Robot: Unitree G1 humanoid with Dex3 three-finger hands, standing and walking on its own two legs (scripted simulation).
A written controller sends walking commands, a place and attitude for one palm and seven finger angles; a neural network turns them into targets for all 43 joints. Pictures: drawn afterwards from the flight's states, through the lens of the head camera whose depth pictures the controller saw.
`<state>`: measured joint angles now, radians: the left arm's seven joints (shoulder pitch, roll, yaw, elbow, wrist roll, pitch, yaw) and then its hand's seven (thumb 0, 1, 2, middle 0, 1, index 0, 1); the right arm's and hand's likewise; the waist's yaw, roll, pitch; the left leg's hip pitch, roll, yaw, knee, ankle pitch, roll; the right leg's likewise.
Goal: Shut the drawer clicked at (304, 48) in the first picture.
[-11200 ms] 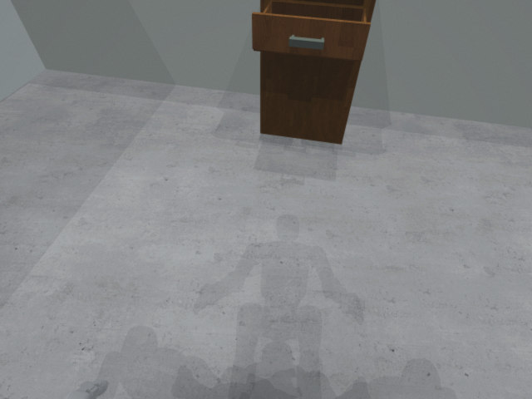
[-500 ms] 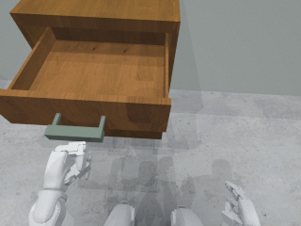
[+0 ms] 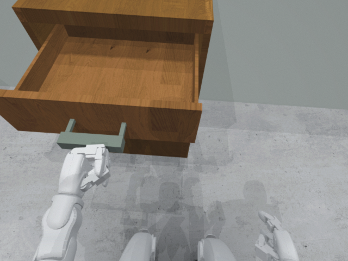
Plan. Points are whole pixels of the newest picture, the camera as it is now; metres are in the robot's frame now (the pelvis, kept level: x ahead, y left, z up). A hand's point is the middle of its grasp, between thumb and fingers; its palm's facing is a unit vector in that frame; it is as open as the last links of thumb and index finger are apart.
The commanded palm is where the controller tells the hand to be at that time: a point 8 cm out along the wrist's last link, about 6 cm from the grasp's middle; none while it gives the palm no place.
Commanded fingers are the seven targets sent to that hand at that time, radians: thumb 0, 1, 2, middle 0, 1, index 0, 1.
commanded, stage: push the drawer shut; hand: left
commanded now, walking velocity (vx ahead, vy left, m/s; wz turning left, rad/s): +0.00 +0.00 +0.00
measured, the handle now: (95, 133) +0.38 +0.20 +0.05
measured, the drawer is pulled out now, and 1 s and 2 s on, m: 0.26 0.13 0.01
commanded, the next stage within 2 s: none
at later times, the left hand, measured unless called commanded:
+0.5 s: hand (112, 143) +0.36 +0.16 +0.04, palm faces -0.04 -1.00 -0.04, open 3.1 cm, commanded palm +0.35 +0.22 +0.05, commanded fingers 0.00 0.90 0.90 -1.40 -1.60 -1.40 -1.60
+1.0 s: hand (120, 118) +0.43 +0.15 +0.04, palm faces -0.02 -1.00 -0.03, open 3.1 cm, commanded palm +0.41 +0.20 +0.05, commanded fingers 0.00 0.90 0.90 -1.40 -1.60 -1.40 -1.60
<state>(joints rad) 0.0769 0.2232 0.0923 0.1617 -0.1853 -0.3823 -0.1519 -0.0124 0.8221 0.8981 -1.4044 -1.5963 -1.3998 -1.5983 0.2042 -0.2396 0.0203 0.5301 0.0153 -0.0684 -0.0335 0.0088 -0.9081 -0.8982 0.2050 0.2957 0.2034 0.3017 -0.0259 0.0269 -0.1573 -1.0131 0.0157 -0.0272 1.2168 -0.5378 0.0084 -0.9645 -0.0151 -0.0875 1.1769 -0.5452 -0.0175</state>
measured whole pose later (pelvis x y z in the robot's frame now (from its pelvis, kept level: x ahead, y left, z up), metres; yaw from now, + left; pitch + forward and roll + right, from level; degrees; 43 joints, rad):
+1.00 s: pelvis -0.01 +0.01 +0.00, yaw -1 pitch +22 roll -2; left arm -0.53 0.28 0.23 0.79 -0.13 -0.45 -0.13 0.01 0.83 0.89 -1.40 -1.60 -1.40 -1.60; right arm 0.28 -0.25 0.02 0.61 0.01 0.01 -0.01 0.01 -0.91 -0.90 0.20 0.30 0.20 0.30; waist -0.10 0.02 -0.14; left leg -1.06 0.02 0.00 1.19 -0.51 0.02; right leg -1.02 -0.01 -0.06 1.15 -0.51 -0.01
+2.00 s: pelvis -0.01 +0.01 -0.01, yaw -4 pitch +28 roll -4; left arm -1.01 0.53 0.41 1.22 -0.02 -0.43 -0.16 0.03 0.81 0.88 -1.40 -1.60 -1.40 -1.60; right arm 0.36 -0.26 0.05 0.61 -0.04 0.09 0.01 0.00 -0.91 -0.90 0.20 0.30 0.20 0.30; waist -0.22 0.04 -0.12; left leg -1.23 0.05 -0.02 1.26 -0.52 0.02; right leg -1.18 0.02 -0.07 1.19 -0.50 -0.01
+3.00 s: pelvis -0.05 +0.02 -0.03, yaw -4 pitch +31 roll -7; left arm -1.29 0.70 0.32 1.37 0.04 -0.33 -0.14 0.10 0.56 0.91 -1.40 -1.60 -1.40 -1.60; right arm 0.41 -0.26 0.12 0.66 -0.06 -0.04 -0.01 0.00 -0.91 -0.90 0.21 0.30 0.21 0.30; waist -0.31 0.04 -0.11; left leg -1.41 0.04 -0.07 1.33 -0.47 0.03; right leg -1.32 0.02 -0.12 1.21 -0.44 0.00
